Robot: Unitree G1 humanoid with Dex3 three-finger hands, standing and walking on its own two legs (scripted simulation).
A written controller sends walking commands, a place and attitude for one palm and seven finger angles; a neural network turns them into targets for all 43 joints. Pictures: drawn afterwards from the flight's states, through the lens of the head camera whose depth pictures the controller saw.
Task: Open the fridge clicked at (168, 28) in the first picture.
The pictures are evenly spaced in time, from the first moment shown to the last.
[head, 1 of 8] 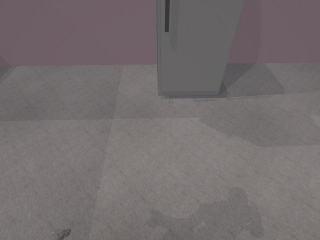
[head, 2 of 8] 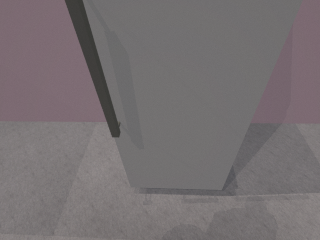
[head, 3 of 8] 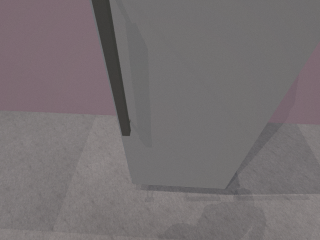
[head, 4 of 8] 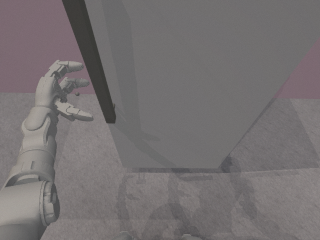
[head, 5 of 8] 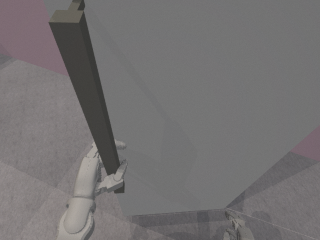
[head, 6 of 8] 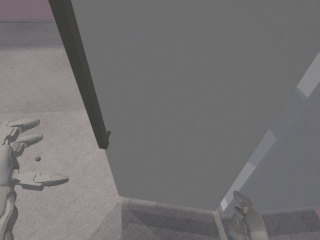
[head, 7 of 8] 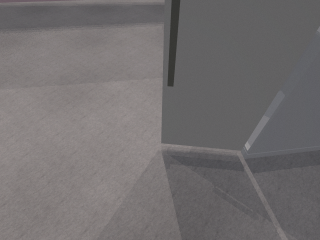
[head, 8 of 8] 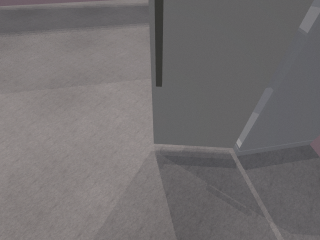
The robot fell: no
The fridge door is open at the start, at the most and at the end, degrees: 0 83 76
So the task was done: yes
